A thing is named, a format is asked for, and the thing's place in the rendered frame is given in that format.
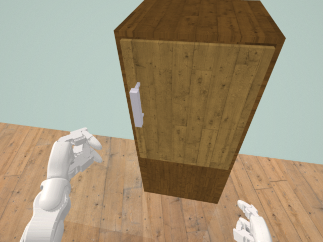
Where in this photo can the robot right hand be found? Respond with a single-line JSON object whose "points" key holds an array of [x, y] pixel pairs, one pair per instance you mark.
{"points": [[254, 231]]}

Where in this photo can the handle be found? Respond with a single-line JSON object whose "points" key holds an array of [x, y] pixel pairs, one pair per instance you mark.
{"points": [[136, 105]]}

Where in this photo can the cupboard door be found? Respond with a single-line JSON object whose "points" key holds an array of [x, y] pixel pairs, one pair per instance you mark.
{"points": [[196, 97]]}

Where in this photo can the robot left hand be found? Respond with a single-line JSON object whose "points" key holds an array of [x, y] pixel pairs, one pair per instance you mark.
{"points": [[63, 154]]}

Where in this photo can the robot left forearm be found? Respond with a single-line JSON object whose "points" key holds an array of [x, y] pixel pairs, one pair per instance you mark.
{"points": [[50, 207]]}

